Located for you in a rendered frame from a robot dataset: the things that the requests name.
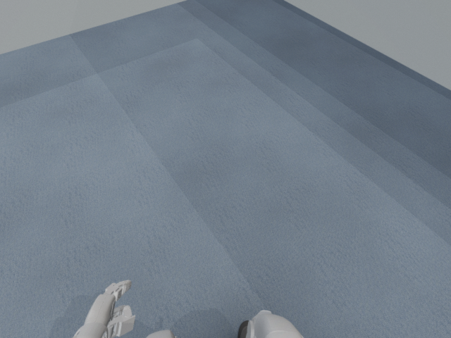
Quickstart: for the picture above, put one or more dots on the robot left hand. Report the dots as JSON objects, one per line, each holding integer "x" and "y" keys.
{"x": 118, "y": 320}

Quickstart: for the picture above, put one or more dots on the right robot thigh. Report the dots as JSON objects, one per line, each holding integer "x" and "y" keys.
{"x": 271, "y": 326}

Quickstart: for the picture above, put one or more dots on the robot left forearm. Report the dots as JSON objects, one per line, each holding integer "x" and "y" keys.
{"x": 92, "y": 330}

